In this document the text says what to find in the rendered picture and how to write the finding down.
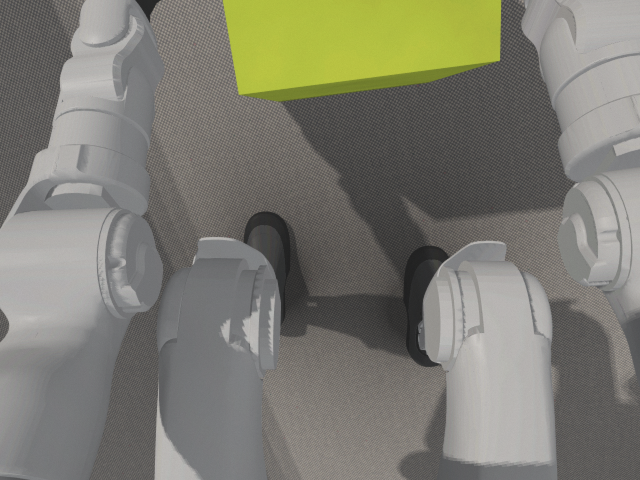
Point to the right robot forearm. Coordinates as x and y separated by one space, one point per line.
589 58

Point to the left robot foot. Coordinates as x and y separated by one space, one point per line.
268 233

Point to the left robot upper arm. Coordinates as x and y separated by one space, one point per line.
70 282

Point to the left robot forearm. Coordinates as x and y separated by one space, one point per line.
96 157

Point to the robot right thigh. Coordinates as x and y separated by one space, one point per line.
500 418

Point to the robot left hand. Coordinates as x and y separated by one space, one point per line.
147 6

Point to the carton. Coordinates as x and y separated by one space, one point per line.
286 50

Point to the right robot upper arm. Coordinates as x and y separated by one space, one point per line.
599 242

